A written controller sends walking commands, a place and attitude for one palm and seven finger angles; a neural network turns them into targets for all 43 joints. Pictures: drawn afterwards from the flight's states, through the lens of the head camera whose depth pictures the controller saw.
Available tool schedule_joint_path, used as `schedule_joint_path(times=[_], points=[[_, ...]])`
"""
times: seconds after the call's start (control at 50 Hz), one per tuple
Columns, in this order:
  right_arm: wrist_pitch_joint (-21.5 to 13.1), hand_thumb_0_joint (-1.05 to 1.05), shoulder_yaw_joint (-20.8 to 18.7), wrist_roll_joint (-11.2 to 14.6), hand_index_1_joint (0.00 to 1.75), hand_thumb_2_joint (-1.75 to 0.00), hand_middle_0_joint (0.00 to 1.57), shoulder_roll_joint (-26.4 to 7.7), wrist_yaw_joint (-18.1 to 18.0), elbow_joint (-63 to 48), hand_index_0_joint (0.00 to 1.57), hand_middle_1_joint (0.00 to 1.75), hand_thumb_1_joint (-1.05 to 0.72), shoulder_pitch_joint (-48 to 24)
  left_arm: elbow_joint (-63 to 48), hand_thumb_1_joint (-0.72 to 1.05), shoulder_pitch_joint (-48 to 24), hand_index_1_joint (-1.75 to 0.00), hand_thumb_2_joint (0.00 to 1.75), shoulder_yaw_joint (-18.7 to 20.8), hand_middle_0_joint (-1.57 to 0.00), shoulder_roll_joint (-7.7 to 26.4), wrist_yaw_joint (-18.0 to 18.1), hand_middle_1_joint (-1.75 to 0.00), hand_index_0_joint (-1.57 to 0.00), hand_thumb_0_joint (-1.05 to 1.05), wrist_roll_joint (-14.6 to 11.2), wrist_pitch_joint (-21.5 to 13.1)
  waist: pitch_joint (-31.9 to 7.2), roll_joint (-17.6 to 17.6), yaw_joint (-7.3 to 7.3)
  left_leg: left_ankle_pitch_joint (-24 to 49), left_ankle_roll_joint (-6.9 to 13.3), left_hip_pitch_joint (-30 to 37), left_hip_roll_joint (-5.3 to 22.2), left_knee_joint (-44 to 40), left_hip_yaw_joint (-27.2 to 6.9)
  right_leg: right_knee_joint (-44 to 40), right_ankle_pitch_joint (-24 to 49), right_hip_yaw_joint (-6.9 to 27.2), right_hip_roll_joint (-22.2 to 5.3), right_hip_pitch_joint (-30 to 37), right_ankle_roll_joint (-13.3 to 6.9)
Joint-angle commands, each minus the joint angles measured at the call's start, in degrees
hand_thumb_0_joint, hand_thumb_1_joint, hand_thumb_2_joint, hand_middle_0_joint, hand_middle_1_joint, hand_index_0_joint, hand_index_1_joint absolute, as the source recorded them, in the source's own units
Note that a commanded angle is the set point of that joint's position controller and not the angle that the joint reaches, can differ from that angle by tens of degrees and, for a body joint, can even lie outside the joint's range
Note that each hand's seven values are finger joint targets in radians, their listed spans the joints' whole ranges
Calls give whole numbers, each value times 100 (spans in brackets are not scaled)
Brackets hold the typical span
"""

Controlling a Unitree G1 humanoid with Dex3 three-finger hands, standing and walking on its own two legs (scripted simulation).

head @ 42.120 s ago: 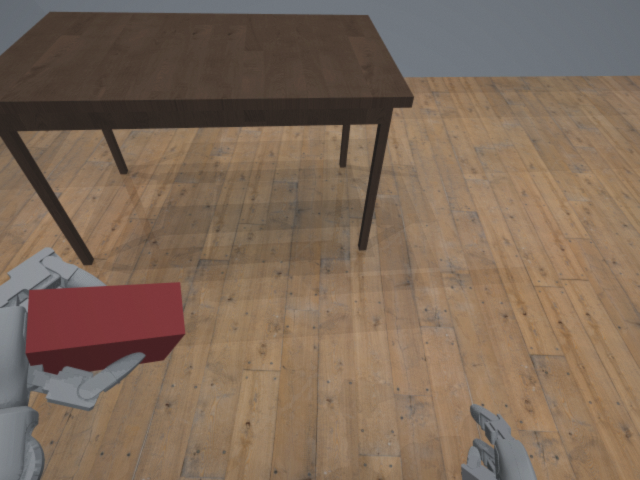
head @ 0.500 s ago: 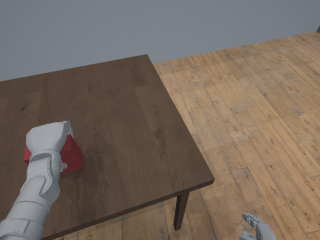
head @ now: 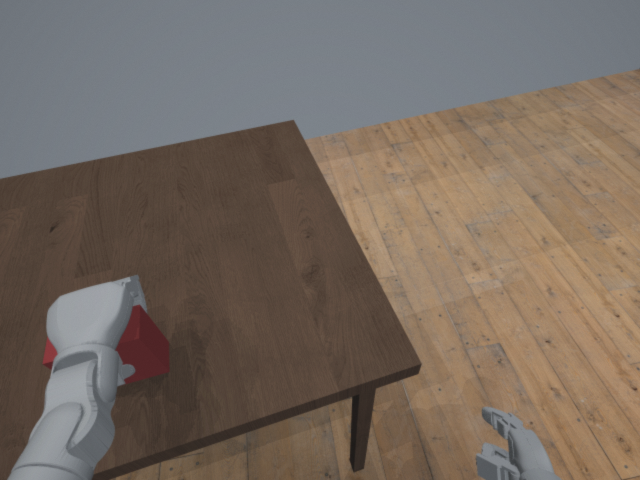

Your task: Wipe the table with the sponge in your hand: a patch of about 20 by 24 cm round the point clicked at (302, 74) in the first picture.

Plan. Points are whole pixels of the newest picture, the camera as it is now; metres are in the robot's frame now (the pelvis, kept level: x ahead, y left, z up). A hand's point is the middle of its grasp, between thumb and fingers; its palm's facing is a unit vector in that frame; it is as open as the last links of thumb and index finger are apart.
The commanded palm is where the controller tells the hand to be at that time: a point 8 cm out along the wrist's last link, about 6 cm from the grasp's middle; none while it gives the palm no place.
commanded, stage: wipe back along the first lane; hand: left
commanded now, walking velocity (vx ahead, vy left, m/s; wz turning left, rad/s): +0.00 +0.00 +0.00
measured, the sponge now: (119, 357) +0.26 +0.32 -0.01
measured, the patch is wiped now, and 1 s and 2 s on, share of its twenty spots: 1.00 1.00 1.00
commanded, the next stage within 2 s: lift the sponge slowly off the table in 0.60 s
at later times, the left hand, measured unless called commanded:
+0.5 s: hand (112, 368) +0.22 +0.29 +0.04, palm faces +0.02 -0.07 -1.00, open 9.3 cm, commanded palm +0.17 +0.27 +0.07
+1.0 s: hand (110, 383) +0.20 +0.28 +0.04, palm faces +0.01 -0.10 -0.99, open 9.3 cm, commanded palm +0.16 +0.27 +0.09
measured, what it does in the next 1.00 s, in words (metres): stands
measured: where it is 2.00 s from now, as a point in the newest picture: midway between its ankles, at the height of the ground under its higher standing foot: outside the picture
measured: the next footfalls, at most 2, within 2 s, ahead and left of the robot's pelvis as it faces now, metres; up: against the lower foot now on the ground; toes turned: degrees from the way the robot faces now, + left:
none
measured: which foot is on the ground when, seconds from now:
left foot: down 0.00-1.00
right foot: down 0.00-1.00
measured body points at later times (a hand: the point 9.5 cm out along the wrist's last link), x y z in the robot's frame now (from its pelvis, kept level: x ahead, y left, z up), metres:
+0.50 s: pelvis +0.01 +0.00 +0.00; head +0.01 -0.03 +0.45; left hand +0.22 +0.29 +0.10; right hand +0.23 -0.22 -0.09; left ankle -0.01 +0.09 -0.73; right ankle -0.03 -0.11 -0.73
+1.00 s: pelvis +0.00 +0.00 +0.00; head +0.00 -0.03 +0.45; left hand +0.20 +0.28 +0.10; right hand +0.23 -0.21 -0.09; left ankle -0.01 +0.09 -0.73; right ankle -0.03 -0.11 -0.73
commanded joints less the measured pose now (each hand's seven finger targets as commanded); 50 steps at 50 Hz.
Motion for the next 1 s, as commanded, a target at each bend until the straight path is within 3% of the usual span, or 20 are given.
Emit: schedule_joint_path(times=[0.0,0.12,0.16,0.18,0.24,0.26,0.32,0.44,0.46,0.52,0.56,0.58,0.66,0.72,0.76,0.82,0.86,0.88,0.9,0.98], points=[[-286,0,-230,11,30,-90,20,-685,-25,-917,20,30,-90,-843,-253,10,469,-160,130,193,-120,527,-226,-160,-120,0,-260,15,-538,-836,44,1656,-13,276,66,-345,-275,-281,2136,165,23,560,-307],[-344,0,-245,-6,30,-90,20,-638,3,-975,20,30,-90,-898,-672,10,873,-160,130,7,-120,239,-212,-160,-120,0,-282,19,-504,-763,49,1744,-14,334,64,-322,-258,-269,2265,175,23,558,-302],[-355,0,-256,-10,30,-90,20,-654,5,-987,20,30,-90,-975,-831,10,1193,-160,130,279,-120,458,-185,-160,-120,0,-320,0,-615,-806,135,1832,-20,341,61,-320,-288,-231,2474,290,8,701,-313],[-362,0,-243,-12,30,-90,20,-610,9,-997,20,30,-90,-950,-883,10,1340,-160,130,97,-120,254,-178,-160,-120,0,-339,4,-624,-791,91,1809,-19,335,58,-290,-230,-205,2494,214,-13,716,-281],[-389,0,-261,-22,30,-90,20,-597,34,-1009,20,30,-90,-965,-1104,10,1587,-160,130,33,-120,168,-149,-160,-120,0,-335,-5,-607,-785,100,1890,-29,359,69,-269,-225,-199,2593,217,-15,671,-273],[-382,0,-257,-22,30,-90,20,-608,33,-1034,20,30,-90,-1023,-1227,10,1667,-160,130,158,-120,260,-130,-160,-120,0,-351,19,-618,-812,139,1903,-30,358,75,-292,-276,-187,2582,278,7,691,-296],[-375,0,-258,-28,30,-90,20,-597,31,-1015,20,30,-90,-999,-1288,10,1584,-160,130,0,-120,145,-108,-160,-120,0,-312,96,-405,-804,70,1759,-29,325,93,-296,-245,-220,2343,209,13,520,-272],[-379,0,-222,-28,30,-90,20,-550,35,-1068,20,30,-90,-1072,-1556,10,1933,-160,130,-154,-120,4,-95,-160,-120,0,-313,189,-400,-877,109,1759,-23,368,96,-312,-258,-213,2314,187,-1,573,-260],[-373,0,-228,-25,30,-90,20,-563,35,-1084,20,30,-90,-1139,-1657,10,2024,-160,130,58,-120,176,-85,-160,-120,0,-330,215,-422,-808,159,1755,-20,409,105,-342,-290,-223,2287,267,16,614,-283],[-386,0,-203,-24,30,-90,20,-512,51,-1109,20,30,-90,-1111,-1734,10,2221,-160,130,-191,-120,-45,-80,-160,-120,0,-312,242,-336,-710,139,1764,-29,410,123,-334,-273,-207,2144,156,17,544,-270],[-382,0,-199,-25,30,-90,20,-538,71,-1111,20,30,-90,-1180,-1847,10,2317,-160,130,-115,-120,37,-73,-160,-120,0,-279,268,-371,-719,180,1797,-46,436,145,-369,-339,-195,2079,235,47,533,-298],[-365,0,-195,-26,30,-90,20,-496,80,-1112,20,30,-90,-1151,-1867,10,2301,-160,130,-323,-120,-159,-71,-160,-120,0,-279,290,-308,-708,129,1725,-45,409,157,-359,-310,-192,1941,149,34,470,-280],[-364,0,-195,-39,30,-90,20,-543,61,-1101,20,30,-90,-1191,-1865,10,2094,-160,130,-138,-120,58,-27,-160,-120,0,-216,329,-246,-737,161,1615,-41,402,164,-400,-366,-224,1829,245,68,410,-310],[-357,0,-179,-42,30,-90,20,-509,27,-1103,20,30,-90,-1175,-1898,10,2001,-160,130,-194,-120,2,-26,-160,-120,0,-238,342,-353,-809,144,1622,-21,420,132,-380,-311,-213,1932,188,32,525,-281],[-341,0,-182,-56,30,-90,20,-549,10,-1080,20,30,-90,-1238,-2020,10,1865,-160,130,120,-120,333,-18,-160,-120,0,-217,367,-446,-746,200,1649,-21,486,131,-409,-351,-225,1987,305,47,611,-305],[-350,0,-165,-52,30,-90,20,-498,4,-1116,20,30,-90,-1239,-2153,10,1882,-160,130,-89,-120,145,-50,-160,-120,0,-248,370,-394,-614,169,1658,-9,525,126,-430,-314,-258,1916,198,19,637,-285],[-344,0,-169,-56,30,-90,20,-529,5,-1097,20,30,-90,-1295,-2294,10,1922,-160,130,234,-120,461,-44,-160,-120,0,-242,379,-443,-548,235,1745,-18,579,141,-463,-374,-260,1950,297,43,713,-323],[-344,0,-159,-59,30,-90,20,-484,6,-1127,20,30,-90,-1280,-2414,10,1881,-160,130,-13,-120,246,-66,-160,-120,0,-249,367,-461,-472,177,1789,1,612,131,-436,-324,-253,2014,229,14,732,-301],[-358,0,-169,-54,30,-90,20,-487,16,-1115,20,30,-90,-1243,-2415,10,2069,-160,130,212,-120,435,-49,-160,-120,0,-265,350,-473,-463,241,1827,-12,612,149,-443,-349,-243,2003,214,25,761,-310],[-340,0,-163,-71,30,-90,20,-482,16,-1120,20,30,-90,-1302,-2694,10,2032,-160,130,176,-120,425,-72,-160,-120,0,-284,338,-346,-345,203,1776,-5,643,165,-497,-346,-306,1883,219,28,720,-310]])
